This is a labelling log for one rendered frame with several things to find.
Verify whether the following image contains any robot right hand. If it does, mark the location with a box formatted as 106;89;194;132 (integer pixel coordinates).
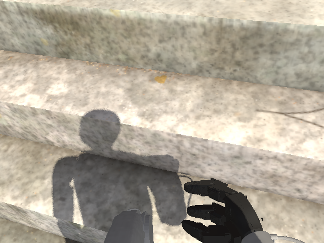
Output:
181;178;263;243

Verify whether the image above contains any robot left thigh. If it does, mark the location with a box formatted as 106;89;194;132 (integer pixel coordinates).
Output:
104;210;154;243

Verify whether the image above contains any robot right forearm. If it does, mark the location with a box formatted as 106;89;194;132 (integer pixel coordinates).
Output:
241;231;275;243

